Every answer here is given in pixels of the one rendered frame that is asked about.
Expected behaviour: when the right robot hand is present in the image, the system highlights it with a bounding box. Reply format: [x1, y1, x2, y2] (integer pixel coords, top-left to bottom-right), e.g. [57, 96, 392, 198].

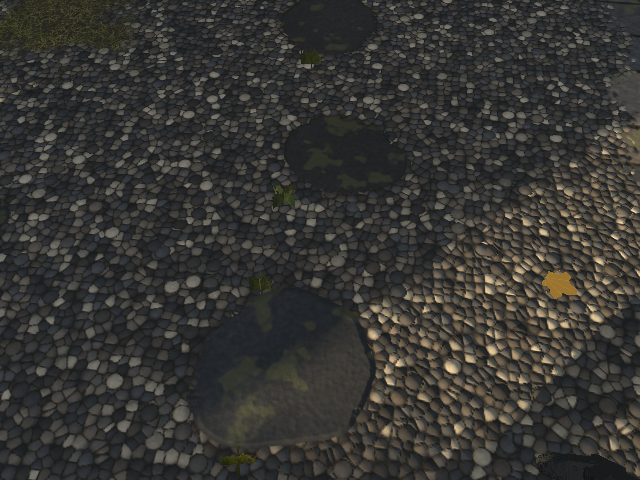
[536, 453, 640, 480]

